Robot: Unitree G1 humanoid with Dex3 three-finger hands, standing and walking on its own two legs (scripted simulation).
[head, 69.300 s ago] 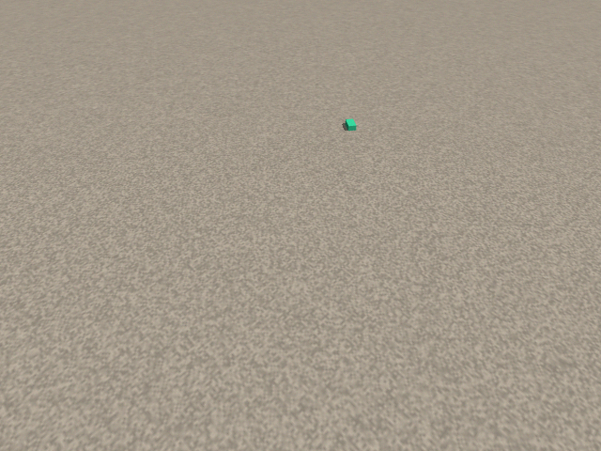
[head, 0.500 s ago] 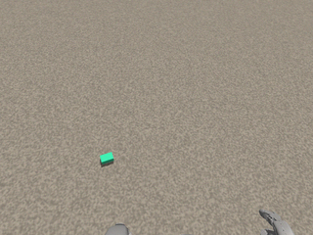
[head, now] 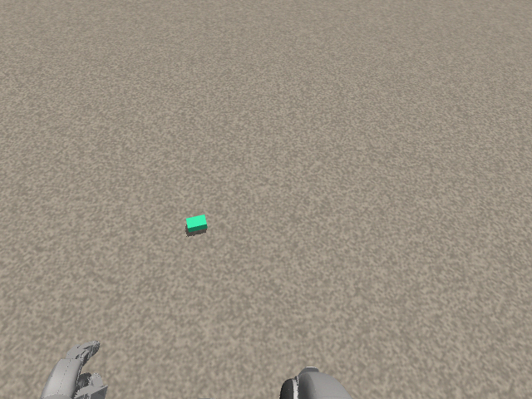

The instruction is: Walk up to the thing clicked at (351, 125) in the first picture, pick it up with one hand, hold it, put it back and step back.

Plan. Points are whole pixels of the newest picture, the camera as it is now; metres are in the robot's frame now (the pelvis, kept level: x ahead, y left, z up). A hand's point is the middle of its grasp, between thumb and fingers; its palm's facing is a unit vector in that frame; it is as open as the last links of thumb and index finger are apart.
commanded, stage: step back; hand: left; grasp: from above
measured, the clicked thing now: (196, 223) +0.82 +0.27 -0.73
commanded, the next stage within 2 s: stand in 1.46 s
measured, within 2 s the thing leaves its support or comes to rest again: neither
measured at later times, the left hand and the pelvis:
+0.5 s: hand out of the picture -0.11 +0.23 -0.12, palm faces -0.02 -0.89 -0.45, open 7.4 cm; pelvis -0.16 -0.05 +0.01, yaw -3 degrees
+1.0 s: hand out of the picture -0.11 +0.22 -0.13, palm faces +0.04 -0.91 -0.41, open 7.4 cm; pelvis -0.16 -0.06 +0.01, yaw +1 degrees
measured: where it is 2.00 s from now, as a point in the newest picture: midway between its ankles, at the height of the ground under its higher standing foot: outside the picture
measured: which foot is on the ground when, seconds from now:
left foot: down 0.00-0.34, up 0.36-0.62, down 0.64-0.94, up 0.96-1.00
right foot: up 0.00-0.28, down 0.30-0.68, up 0.70-0.90, down 0.92-1.00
